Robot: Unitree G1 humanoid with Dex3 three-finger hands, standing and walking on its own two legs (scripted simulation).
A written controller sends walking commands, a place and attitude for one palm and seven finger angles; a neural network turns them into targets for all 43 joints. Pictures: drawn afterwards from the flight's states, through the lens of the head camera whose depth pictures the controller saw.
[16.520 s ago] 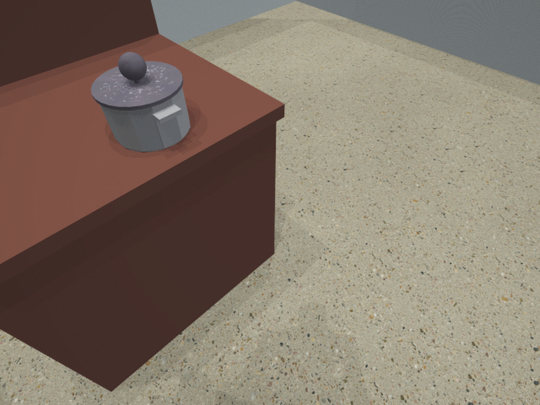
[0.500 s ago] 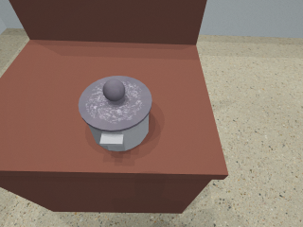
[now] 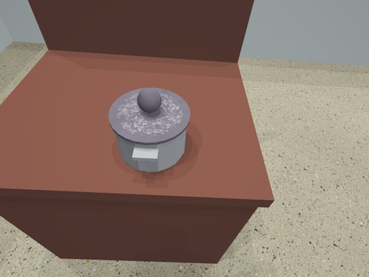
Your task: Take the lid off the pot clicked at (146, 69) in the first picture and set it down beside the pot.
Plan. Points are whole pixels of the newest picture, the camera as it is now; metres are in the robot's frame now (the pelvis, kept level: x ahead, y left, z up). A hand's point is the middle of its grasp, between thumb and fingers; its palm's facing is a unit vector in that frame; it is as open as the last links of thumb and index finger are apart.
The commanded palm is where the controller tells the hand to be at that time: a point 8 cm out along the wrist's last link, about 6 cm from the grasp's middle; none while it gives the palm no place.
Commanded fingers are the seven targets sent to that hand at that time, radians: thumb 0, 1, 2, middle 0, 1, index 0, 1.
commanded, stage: come to a stop and stand still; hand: left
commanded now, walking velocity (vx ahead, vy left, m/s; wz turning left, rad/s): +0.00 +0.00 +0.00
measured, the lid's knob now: (149, 100) +0.44 +0.11 +0.16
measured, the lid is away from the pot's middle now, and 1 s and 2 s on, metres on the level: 0.00 0.00 0.00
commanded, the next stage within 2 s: look again from close up in 1.60 s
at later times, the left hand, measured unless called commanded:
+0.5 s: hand out of the picture +0.07 +0.23 -0.17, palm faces +0.05 -0.97 -0.22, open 7.3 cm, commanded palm none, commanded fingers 0.00 0.90 0.90 -0.20 -0.30 -0.20 -0.30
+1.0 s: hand out of the picture +0.08 +0.20 -0.17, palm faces +0.06 -0.97 -0.22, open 7.3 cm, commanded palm none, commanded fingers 0.00 0.90 0.90 -0.20 -0.30 -0.20 -0.30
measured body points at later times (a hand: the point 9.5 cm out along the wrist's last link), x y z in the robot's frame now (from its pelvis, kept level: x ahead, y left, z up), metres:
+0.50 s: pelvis +0.06 +0.06 +0.00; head +0.07 +0.05 +0.45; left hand +0.07 +0.28 -0.16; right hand +0.05 -0.16 -0.16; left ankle -0.04 +0.10 -0.73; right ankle +0.04 -0.11 -0.73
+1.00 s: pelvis +0.07 +0.02 +0.00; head +0.11 +0.02 +0.45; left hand +0.07 +0.25 -0.15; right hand +0.08 -0.20 -0.16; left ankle -0.04 +0.10 -0.73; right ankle +0.04 -0.11 -0.73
